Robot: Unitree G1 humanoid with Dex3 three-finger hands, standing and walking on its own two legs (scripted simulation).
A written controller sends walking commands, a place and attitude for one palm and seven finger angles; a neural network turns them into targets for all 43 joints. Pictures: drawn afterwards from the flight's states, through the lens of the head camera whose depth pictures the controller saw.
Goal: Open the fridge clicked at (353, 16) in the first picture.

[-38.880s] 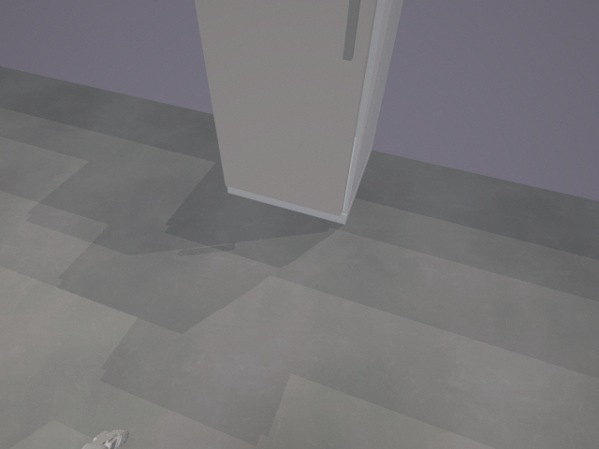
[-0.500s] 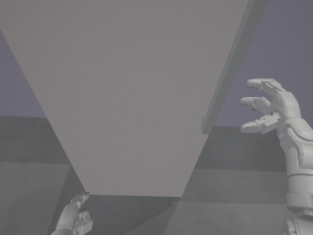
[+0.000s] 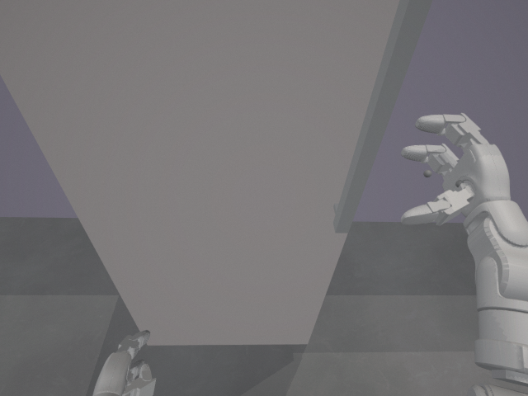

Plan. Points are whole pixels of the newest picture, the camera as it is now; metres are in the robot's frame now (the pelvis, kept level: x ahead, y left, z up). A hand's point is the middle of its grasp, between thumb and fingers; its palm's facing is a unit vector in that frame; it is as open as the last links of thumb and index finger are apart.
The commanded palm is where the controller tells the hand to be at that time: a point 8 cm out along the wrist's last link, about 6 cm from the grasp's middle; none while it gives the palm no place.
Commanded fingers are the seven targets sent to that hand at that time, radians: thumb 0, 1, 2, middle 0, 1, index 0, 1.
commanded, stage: move the hooked fingers beside the handle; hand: right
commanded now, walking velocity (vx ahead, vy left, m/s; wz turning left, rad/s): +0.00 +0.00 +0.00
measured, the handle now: (367, 126) +0.44 -0.12 +0.23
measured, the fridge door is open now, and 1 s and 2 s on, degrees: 0 0 0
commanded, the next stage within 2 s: feel for the door with the fingertips in 1.50 s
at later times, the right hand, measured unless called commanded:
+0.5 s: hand (421, 189) +0.36 -0.20 +0.18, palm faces -0.01 +1.00 -0.08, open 14.0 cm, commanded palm +0.34 -0.24 +0.20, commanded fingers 0.00 0.50 -0.30 0.30 1.20 0.30 1.20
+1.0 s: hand (419, 174) +0.35 -0.18 +0.22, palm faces -0.06 +1.00 -0.04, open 14.0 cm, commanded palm +0.34 -0.24 +0.20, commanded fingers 0.00 0.50 -0.30 0.30 1.20 0.30 1.20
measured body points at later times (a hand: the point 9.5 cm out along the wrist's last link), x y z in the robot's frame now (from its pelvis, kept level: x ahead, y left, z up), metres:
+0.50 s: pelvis -0.01 +0.00 +0.00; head -0.01 +0.02 +0.45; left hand +0.17 +0.23 -0.09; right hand +0.36 -0.25 +0.19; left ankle +0.01 +0.10 -0.74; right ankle -0.05 -0.09 -0.74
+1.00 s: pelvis +0.00 +0.00 +0.00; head -0.02 +0.01 +0.45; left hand +0.16 +0.24 -0.09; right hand +0.35 -0.23 +0.22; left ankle +0.01 +0.10 -0.74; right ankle -0.05 -0.09 -0.74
